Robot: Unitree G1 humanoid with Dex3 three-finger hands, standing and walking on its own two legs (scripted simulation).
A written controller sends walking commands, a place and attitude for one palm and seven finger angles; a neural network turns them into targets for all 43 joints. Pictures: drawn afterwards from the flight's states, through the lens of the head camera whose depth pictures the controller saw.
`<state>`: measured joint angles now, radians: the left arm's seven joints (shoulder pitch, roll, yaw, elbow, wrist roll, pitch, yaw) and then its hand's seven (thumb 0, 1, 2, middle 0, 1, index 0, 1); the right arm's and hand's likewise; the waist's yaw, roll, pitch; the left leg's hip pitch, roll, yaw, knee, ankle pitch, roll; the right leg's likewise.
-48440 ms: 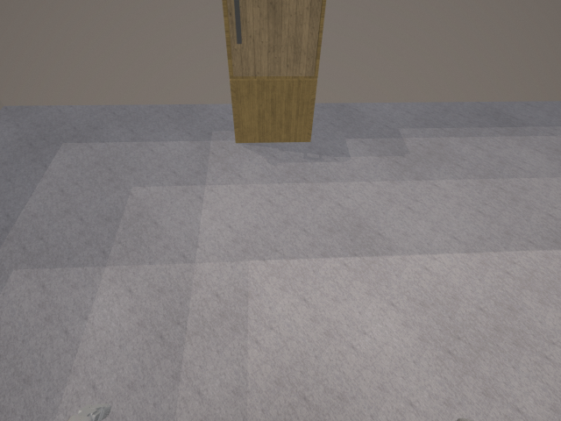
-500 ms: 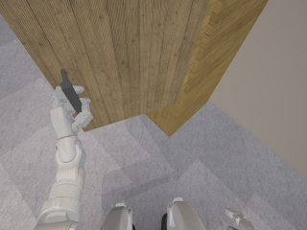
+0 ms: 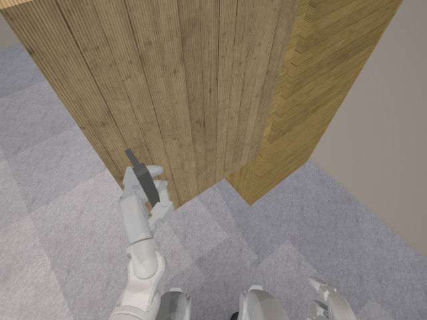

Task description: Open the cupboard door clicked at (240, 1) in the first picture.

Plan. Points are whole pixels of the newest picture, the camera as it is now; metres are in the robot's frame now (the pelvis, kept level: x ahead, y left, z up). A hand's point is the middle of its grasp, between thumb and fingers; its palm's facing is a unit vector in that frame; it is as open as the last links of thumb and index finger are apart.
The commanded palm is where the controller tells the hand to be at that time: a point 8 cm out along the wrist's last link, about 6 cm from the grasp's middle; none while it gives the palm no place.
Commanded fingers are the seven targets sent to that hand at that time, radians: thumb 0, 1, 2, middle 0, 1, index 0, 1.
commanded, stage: open thumb and fingers to let go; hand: left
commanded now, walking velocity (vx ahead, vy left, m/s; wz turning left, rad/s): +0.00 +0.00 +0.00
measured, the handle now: (146, 184) +0.36 +0.15 +0.01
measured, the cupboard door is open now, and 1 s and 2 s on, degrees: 88 90 93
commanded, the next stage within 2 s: slide the hand sideways off the handle in 0.88 s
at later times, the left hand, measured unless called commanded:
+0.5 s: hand (171, 203) +0.32 +0.09 +0.02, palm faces +0.37 -0.93 -0.01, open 11.1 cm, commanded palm +0.27 +0.14 +0.01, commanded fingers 0.00 -0.50 0.30 -0.29 -1.15 -0.29 -1.15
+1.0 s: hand (170, 206) +0.32 +0.09 +0.01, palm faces +0.32 -0.95 -0.02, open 14.3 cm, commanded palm +0.28 +0.13 +0.01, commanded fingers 0.00 -0.50 0.30 -0.15 -0.30 -0.15 -0.30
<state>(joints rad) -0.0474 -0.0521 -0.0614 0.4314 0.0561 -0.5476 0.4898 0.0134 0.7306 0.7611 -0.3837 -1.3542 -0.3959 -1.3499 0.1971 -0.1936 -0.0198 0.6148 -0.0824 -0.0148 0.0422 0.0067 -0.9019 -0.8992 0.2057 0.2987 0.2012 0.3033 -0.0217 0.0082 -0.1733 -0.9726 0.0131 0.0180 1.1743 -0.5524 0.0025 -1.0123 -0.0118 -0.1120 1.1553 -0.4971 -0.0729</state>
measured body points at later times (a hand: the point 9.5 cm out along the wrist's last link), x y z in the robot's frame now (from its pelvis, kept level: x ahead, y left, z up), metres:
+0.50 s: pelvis -0.01 -0.01 -0.01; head +0.08 -0.02 +0.44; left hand +0.30 +0.14 +0.02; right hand +0.16 -0.23 -0.13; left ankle +0.00 +0.12 -0.64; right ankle +0.03 -0.08 -0.64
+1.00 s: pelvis -0.01 +0.01 -0.01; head +0.08 +0.01 +0.43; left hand +0.29 +0.14 +0.02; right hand +0.16 -0.21 -0.13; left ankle +0.00 +0.12 -0.64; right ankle +0.03 -0.08 -0.64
